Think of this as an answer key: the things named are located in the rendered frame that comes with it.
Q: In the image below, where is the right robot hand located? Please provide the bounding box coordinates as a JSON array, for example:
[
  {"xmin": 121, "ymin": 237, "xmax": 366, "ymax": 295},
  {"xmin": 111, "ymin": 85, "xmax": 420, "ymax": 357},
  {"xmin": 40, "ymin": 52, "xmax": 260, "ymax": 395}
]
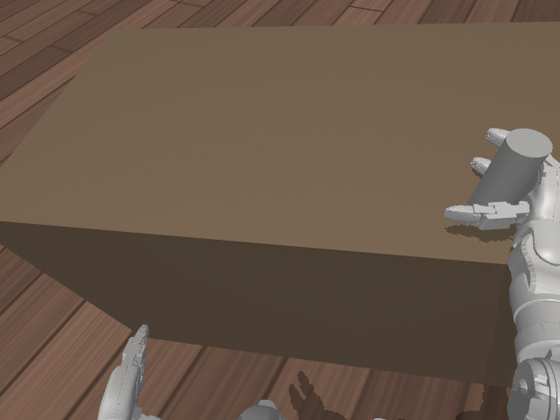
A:
[{"xmin": 444, "ymin": 128, "xmax": 560, "ymax": 230}]

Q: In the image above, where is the right robot arm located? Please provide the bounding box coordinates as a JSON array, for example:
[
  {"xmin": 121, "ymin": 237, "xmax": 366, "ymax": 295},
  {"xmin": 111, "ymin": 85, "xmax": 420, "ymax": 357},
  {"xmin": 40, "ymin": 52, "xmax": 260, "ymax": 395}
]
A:
[{"xmin": 507, "ymin": 220, "xmax": 560, "ymax": 420}]

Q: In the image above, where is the can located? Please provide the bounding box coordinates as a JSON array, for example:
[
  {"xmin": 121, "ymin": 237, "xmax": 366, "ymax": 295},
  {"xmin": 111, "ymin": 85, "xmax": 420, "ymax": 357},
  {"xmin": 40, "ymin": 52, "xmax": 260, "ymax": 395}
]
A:
[{"xmin": 466, "ymin": 129, "xmax": 553, "ymax": 206}]

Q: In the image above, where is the left robot hand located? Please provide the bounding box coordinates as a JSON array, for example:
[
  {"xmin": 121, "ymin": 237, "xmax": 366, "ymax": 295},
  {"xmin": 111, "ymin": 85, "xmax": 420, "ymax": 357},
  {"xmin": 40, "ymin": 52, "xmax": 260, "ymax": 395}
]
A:
[{"xmin": 97, "ymin": 325, "xmax": 163, "ymax": 420}]

